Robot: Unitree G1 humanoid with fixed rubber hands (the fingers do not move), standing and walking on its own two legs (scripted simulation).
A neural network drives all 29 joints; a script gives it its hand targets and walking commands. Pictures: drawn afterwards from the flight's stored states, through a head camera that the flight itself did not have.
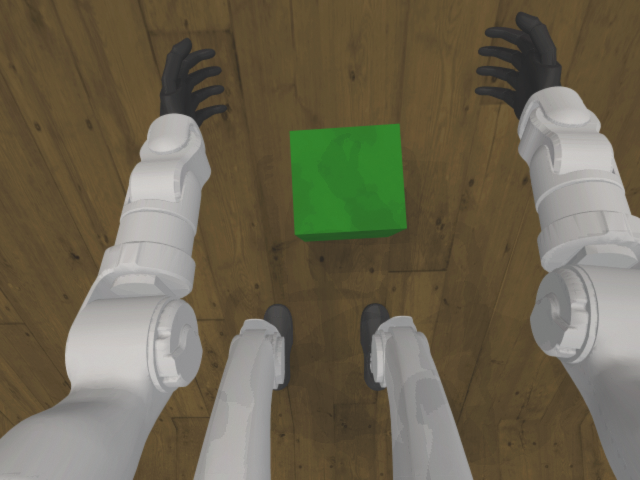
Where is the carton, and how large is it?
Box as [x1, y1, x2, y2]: [290, 124, 406, 241]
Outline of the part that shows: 399,124 290,131 294,229 295,234 305,241 388,236 406,228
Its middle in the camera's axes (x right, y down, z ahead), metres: +0.06 -0.10 +0.85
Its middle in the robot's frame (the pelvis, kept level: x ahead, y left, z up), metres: +0.50 -0.04 -0.51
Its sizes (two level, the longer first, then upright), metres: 0.210 0.200 0.250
